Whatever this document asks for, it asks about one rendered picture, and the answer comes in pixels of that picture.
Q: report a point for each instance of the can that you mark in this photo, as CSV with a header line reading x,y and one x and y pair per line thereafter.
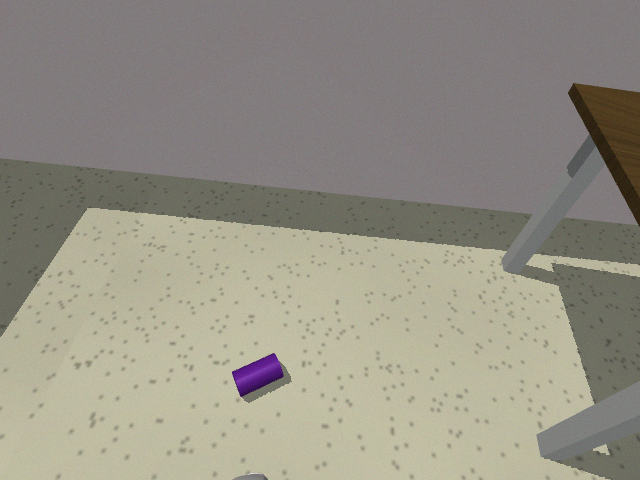
x,y
257,374

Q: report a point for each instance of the table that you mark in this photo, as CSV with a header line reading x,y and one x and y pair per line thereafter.
x,y
612,118

